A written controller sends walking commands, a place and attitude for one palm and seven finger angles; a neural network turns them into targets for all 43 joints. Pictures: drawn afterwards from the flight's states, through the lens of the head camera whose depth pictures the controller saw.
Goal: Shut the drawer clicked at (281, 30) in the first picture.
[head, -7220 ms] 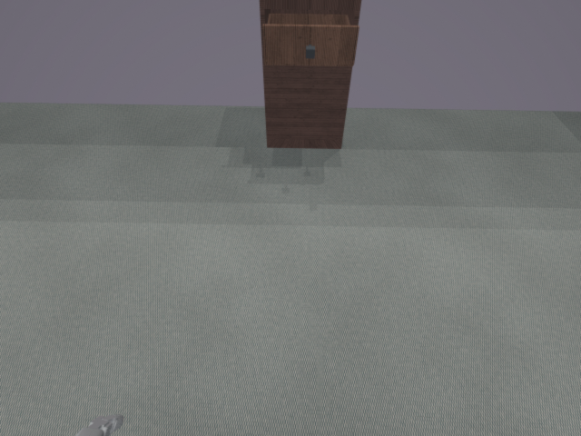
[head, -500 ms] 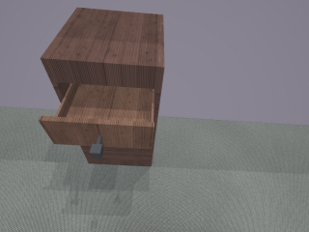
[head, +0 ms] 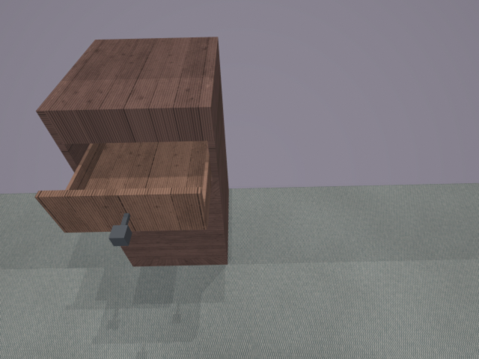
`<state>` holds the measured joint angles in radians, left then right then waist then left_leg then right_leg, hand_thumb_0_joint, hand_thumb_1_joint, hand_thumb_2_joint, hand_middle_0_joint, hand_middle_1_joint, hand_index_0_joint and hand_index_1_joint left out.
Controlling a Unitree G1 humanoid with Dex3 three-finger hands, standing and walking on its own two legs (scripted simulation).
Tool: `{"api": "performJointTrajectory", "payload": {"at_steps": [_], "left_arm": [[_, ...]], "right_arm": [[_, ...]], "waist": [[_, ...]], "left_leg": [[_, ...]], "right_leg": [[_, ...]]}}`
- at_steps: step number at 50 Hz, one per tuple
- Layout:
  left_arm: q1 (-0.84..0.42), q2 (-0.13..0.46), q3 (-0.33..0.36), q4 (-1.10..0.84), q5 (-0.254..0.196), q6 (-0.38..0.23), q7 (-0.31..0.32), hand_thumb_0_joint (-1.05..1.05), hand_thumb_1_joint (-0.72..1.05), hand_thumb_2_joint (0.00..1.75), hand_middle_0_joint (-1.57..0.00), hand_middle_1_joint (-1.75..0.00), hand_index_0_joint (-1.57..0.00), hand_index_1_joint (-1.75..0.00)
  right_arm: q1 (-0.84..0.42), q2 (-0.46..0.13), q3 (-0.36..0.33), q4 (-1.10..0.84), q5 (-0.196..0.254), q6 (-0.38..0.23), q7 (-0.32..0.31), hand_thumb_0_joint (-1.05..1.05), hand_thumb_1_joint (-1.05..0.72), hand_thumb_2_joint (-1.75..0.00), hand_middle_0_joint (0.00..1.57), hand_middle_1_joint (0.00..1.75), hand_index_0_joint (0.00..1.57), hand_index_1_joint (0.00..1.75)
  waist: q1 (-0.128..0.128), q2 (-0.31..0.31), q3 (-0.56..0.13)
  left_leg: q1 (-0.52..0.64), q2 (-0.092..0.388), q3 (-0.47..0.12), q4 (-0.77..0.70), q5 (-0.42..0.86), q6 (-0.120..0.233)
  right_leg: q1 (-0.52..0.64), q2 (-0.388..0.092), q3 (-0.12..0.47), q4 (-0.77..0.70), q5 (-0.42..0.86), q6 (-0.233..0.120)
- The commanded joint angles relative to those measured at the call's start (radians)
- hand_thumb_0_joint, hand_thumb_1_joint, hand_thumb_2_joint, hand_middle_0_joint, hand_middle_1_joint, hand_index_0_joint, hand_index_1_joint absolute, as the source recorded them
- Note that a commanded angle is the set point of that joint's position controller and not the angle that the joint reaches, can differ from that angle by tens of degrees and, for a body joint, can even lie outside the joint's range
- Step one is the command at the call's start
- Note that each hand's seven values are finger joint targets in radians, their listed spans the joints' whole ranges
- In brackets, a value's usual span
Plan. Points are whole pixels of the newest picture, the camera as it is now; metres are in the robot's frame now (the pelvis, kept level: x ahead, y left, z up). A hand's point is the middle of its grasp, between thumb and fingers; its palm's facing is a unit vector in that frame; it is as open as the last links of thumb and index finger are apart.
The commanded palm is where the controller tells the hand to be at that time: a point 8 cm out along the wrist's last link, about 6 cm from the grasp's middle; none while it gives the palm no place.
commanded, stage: come to a stop and stand still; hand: left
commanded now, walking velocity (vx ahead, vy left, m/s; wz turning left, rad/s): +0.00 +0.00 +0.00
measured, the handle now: (123, 228) +0.43 +0.31 -0.12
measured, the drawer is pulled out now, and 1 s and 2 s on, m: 0.19 0.19 0.19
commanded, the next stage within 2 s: look again from close up in 1.02 s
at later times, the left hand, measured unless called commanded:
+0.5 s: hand out of the picture +0.00 +0.18 -0.18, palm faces +0.07 -0.98 -0.18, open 7.4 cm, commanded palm none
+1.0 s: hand out of the picture +0.03 +0.23 -0.17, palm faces +0.03 -0.98 -0.20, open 7.4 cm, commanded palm none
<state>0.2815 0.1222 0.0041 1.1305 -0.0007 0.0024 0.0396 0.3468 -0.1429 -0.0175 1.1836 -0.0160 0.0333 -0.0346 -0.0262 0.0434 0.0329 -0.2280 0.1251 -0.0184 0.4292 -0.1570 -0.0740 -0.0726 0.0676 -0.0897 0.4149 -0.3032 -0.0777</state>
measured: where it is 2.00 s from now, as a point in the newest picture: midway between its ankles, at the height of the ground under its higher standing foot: outside the picture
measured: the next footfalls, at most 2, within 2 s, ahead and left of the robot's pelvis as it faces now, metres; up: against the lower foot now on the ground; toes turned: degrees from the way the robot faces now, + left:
none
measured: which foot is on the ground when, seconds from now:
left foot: down 0.00-1.00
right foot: down 0.00-1.00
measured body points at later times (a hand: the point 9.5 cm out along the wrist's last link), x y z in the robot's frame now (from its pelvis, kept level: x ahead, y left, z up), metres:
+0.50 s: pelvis +0.03 +0.02 +0.00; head +0.04 +0.02 +0.45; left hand +0.00 +0.23 -0.16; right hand +0.04 -0.20 -0.16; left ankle +0.05 +0.19 -0.74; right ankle -0.04 -0.06 -0.74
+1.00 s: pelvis +0.03 +0.05 +0.00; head +0.05 +0.05 +0.45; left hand +0.03 +0.28 -0.16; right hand +0.03 -0.17 -0.16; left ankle +0.05 +0.19 -0.74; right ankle -0.04 -0.06 -0.74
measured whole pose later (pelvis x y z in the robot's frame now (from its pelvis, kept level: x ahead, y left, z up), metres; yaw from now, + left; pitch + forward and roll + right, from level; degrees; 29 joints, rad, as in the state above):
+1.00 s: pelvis +0.03 +0.05 +0.00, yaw -1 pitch -2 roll +0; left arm 0.28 0.16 0.01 1.12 0.01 0.00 0.04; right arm 0.26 -0.15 0.00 1.15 -0.01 0.00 -0.04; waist 0.00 -0.01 0.05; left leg -0.18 0.04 0.03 0.41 -0.20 -0.03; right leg -0.02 -0.02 -0.05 0.37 -0.32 0.00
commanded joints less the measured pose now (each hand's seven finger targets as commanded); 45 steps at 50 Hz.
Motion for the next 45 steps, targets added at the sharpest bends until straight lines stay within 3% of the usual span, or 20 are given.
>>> {"api": "performJointTrajectory", "payload": {"at_steps": [1,17,25,45], "left_arm": [[0.063,0.111,0.027,-0.028,0.002,-0.011,0.004,0.00,0.90,0.90,-0.20,-0.30,-0.20,-0.30],[0.138,0.078,0.028,0.002,0.007,-0.016,0.009,0.00,0.90,0.90,-0.20,-0.30,-0.20,-0.30],[0.128,0.088,0.026,-0.005,0.010,-0.011,0.009,0.00,0.90,0.90,-0.20,-0.30,-0.20,-0.30],[0.085,0.132,0.023,-0.027,0.009,-0.009,0.003,0.00,0.90,0.90,-0.20,-0.30,-0.20,-0.30]], "right_arm": [[0.031,-0.052,-0.005,-0.033,0.001,-0.015,-0.007,0.00,-0.90,-0.90,0.20,0.30,0.20,0.30],[-0.002,-0.054,-0.007,-0.045,0.010,-0.036,-0.021,0.00,-0.90,-0.90,0.20,0.30,0.20,0.30],[-0.025,-0.081,-0.004,-0.053,0.009,-0.041,-0.021,0.00,-0.90,-0.90,0.20,0.30,0.20,0.30],[-0.044,-0.115,0.000,-0.061,0.009,-0.047,-0.009,0.00,-0.90,-0.90,0.20,0.30,0.20,0.30]], "waist": [[0.015,-0.067,0.116],[0.026,-0.051,0.032],[0.027,-0.051,0.042],[0.032,-0.049,0.041]], "left_leg": [[0.033,-0.024,0.032,0.017,0.038,0.044],[0.090,-0.012,0.033,0.014,0.195,0.053],[0.113,-0.005,0.023,0.005,0.266,0.065],[0.113,-0.012,-0.002,-0.049,0.231,0.078]], "right_leg": [[-0.185,-0.195,0.175,-0.207,0.065,0.047],[-0.072,-0.172,0.104,-0.098,0.421,0.059],[-0.070,-0.170,0.086,-0.081,0.389,0.060],[-0.055,-0.176,0.085,-0.109,0.240,0.069]]}}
